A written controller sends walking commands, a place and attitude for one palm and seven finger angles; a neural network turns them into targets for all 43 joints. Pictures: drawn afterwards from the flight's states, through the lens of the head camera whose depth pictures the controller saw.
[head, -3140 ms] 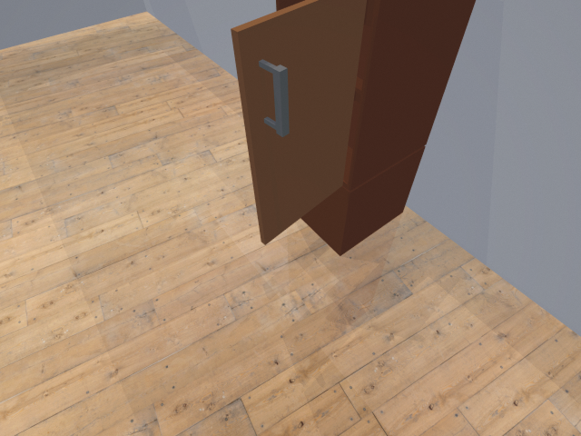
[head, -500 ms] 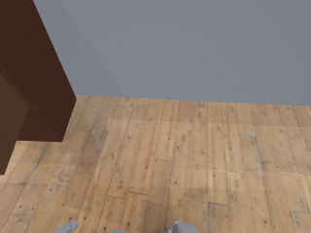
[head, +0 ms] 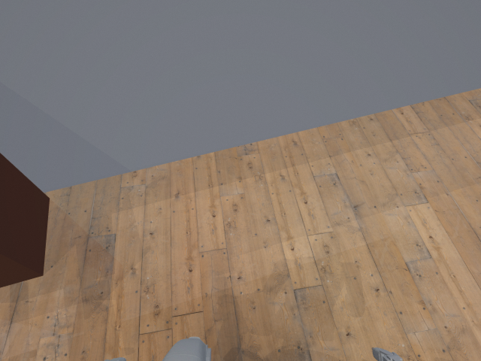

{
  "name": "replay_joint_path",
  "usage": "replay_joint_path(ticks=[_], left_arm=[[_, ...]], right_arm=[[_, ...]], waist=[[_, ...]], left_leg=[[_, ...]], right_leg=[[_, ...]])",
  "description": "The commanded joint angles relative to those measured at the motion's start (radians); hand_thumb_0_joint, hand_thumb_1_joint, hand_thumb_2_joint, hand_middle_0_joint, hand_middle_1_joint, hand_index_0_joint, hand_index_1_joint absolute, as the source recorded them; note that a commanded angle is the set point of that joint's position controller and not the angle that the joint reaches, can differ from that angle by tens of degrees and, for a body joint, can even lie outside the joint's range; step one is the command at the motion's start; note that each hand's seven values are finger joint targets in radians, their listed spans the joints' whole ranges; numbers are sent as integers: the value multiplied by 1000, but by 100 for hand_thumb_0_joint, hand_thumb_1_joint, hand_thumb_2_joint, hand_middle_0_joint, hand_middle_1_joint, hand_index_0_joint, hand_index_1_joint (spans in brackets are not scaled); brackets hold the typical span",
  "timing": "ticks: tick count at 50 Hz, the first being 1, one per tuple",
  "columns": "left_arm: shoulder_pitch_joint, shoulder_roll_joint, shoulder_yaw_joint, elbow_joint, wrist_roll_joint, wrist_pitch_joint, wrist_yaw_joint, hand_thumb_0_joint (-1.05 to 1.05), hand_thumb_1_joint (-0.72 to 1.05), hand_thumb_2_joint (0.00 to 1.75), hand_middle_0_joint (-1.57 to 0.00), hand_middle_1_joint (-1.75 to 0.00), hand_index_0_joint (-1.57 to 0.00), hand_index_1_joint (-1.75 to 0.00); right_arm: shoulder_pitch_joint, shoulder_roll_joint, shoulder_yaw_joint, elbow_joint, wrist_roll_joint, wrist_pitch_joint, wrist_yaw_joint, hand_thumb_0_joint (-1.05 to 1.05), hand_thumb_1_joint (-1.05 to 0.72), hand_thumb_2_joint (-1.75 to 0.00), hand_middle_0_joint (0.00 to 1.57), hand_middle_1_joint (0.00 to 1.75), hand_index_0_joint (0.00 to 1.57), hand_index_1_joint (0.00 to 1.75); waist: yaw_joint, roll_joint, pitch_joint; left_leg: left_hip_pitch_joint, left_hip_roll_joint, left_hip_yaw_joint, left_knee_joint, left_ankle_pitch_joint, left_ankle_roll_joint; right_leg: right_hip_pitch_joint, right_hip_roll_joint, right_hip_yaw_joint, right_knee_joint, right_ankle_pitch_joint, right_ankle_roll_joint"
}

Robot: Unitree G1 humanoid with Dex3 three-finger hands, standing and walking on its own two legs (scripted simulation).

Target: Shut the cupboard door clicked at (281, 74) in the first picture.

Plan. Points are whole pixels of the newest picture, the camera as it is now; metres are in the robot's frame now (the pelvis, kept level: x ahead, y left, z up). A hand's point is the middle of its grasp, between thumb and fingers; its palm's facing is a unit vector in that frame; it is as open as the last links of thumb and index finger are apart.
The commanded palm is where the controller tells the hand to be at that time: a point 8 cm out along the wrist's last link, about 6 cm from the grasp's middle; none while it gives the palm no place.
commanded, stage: walk around to get in front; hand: left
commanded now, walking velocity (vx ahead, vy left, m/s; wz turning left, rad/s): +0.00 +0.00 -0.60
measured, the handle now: out of the picture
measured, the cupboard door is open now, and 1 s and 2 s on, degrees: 97 97 97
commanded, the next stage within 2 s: walk to a spot facing it in 1.94 s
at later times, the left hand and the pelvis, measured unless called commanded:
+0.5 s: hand (169, 333) +0.17 +0.16 -0.17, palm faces -0.28 -0.92 -0.29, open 7.4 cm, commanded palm none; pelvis +0.01 -0.03 -0.02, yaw -17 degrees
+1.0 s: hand (215, 292) +0.26 +0.08 -0.16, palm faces -0.56 -0.81 -0.17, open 7.4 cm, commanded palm none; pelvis +0.06 -0.04 +0.01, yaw -35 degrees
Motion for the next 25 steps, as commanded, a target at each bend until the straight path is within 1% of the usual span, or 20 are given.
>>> replay_joint_path(ticks=[1, 3, 4, 5, 6, 7, 8, 9, 10, 11, 12, 13, 17, 19, 20, 21, 22, 23, 24, 25], left_arm=[[21, 222, 65, -60, -2, -19, 15, 0, 90, 90, -20, -30, -20, -30], [-9, 209, 63, -61, -5, -16, 15, 0, 90, 90, -20, -30, -20, -30], [-37, 195, 59, -69, -12, -12, 14, 0, 90, 90, -20, -30, -20, -30], [-31, 140, 48, -86, -22, -8, 8, 0, 90, 90, -20, -30, -20, -30], [-22, 103, 38, -108, -28, -9, -6, 0, 90, 90, -20, -30, -20, -30], [-61, 143, 47, -111, -13, -8, -10, 0, 90, 90, -20, -30, -20, -30], [-39, 144, 50, -122, -11, -14, -18, 0, 90, 90, -20, -30, -20, -30], [-39, 130, 58, -91, 4, -7, -24, 0, 90, 90, -20, -30, -20, -30], [-32, 124, 58, -81, -2, -2, -29, 0, 90, 90, -20, -30, -20, -30], [-33, 114, 54, -86, -5, 4, -34, 0, 90, 90, -20, -30, -20, -30], [-36, 103, 50, -91, -8, 8, -38, 0, 90, 90, -20, -30, -20, -30], [-42, 96, 47, -94, -7, 9, -42, 0, 90, 90, -20, -30, -20, -30], [-89, 81, 34, -109, -10, 0, -50, 0, 90, 90, -20, -30, -20, -30], [-46, 95, 37, -95, -10, -6, -50, 0, 90, 90, -20, -30, -20, -30], [7, 117, 43, -77, -9, -12, -47, 0, 90, 90, -20, -30, -20, -30], [90, 200, 60, -51, -1, -22, -36, 0, 90, 90, -20, -30, -20, -30], [160, 326, 87, -32, 5, -31, -14, 0, 90, 90, -20, -30, -20, -30], [197, 327, 88, -19, -13, -31, 3, 0, 90, 90, -20, -30, -20, -30], [140, 319, 78, -34, -12, -23, 3, 0, 90, 90, -20, -30, -20, -30], [53, 267, 78, -60, -6, -20, 11, 0, 90, 90, -20, -30, -20, -30]], right_arm=[[10, -66, -13, -71, 7, -28, -9, 0, -90, -90, 20, 30, 20, 30], [64, -72, -12, -55, 10, -35, -15, 0, -90, -90, 20, 30, 20, 30], [113, -88, -15, -35, 8, -43, -21, 0, -90, -90, 20, 30, 20, 30], [144, -156, -24, -27, -3, -53, -26, 0, -90, -90, 20, 30, 20, 30], [159, -244, -39, -41, -18, -57, -29, 0, -90, -90, 20, 30, 20, 30], [163, -249, -37, -44, -26, -53, -33, 0, -90, -90, 20, 30, 20, 30], [110, -226, -26, -78, -27, -54, -35, 0, -90, -90, 20, 30, 20, 30], [95, -182, -18, -68, -34, -65, -35, 0, -90, -90, 20, 30, 20, 30], [83, -170, -12, -72, -32, -64, -35, 0, -90, -90, 20, 30, 20, 30], [81, -160, -10, -76, -32, -62, -35, 0, -90, -90, 20, 30, 20, 30], [86, -158, -10, -74, -33, -61, -35, 0, -90, -90, 20, 30, 20, 30], [87, -166, -15, -75, -32, -59, -36, 0, -90, -90, 20, 30, 20, 30], [141, -199, -31, -47, -32, -52, -21, 0, -90, -90, 20, 30, 20, 30], [126, -212, -38, -47, -28, -47, -14, 0, -90, -90, 20, 30, 20, 30], [109, -214, -39, -50, -22, -45, -11, 0, -90, -90, 20, 30, 20, 30], [95, -174, -37, -70, -9, -43, -7, 0, -90, -90, 20, 30, 20, 30], [21, -78, -9, -130, -2, -43, -1, 0, -90, -90, 20, 30, 20, 30], [3, -106, -6, -134, -2, -30, -13, 0, -90, -90, 20, 30, 20, 30], [26, -93, -4, -127, 7, -27, -8, 0, -90, -90, 20, 30, 20, 30], [0, -101, -9, -108, 2, -26, -11, 0, -90, -90, 20, 30, 20, 30]], waist=[[18, -159, -182], [-18, -142, -191], [-47, -111, -200], [-56, 76, -204], [-54, 337, -194], [-66, 242, -159], [-27, 131, -130], [-12, 196, -129], [-3, 226, -126], [-3, 223, -127], [-3, 229, -138], [-7, 212, -146], [-41, 252, -157], [-20, 227, -163], [11, 186, -170], [52, -9, -212], [96, -350, -202], [119, -300, -229], [81, -246, -170], [55, -261, -145]], left_leg=[[54, -26, -9, -177, 2, 15], [170, -29, -19, -337, 94, 23], [301, -5, -13, -469, 182, 33], [424, 158, -183, -589, 190, 86], [459, 411, -427, -658, 321, 202], [361, 473, -428, -641, 414, 280], [293, 455, -357, -619, 442, 292], [313, 362, -284, -595, 625, 257], [318, 320, -174, -560, 710, 234], [330, 287, -102, -537, 744, 216], [340, 269, -61, -525, 738, 206], [355, 264, -29, -510, 712, 197], [347, 279, 20, -476, 656, 179], [301, 278, 49, -408, 588, 146], [241, 251, 74, -322, 529, 107], [86, 186, 133, -132, 348, 48], [-175, 25, 151, 140, -227, -3], [-179, 55, -12, 245, -249, 12], [-177, 77, -20, 272, -212, 14], [-197, 75, -31, 276, -143, 9]], right_leg=[[137, -241, 304, -106, 426, -140], [80, -211, 314, -67, 406, -98], [-5, -176, 281, -28, 343, -54], [-168, -63, 189, 80, 113, 3], [-306, 40, 3, 337, -335, 69], [-288, -5, 1, 544, -384, 76], [-269, -52, -15, 605, -332, 88], [-294, -34, -23, 649, -293, 95], [-290, -47, -35, 672, -268, 99], [-283, -54, -57, 658, -249, 102], [-268, -55, -77, 617, -241, 105], [-248, -57, -106, 548, -243, 107], [-118, -42, -181, 286, -213, 89], [-6, -33, -198, 127, -115, 74], [109, -30, -199, -4, 13, 60], [295, -165, -26, -113, 240, 9], [373, -436, 364, -160, 619, -114], [344, -467, 336, -135, 668, -182], [234, -449, 296, -158, 408, -202], [193, -363, 305, -167, 321, -180]])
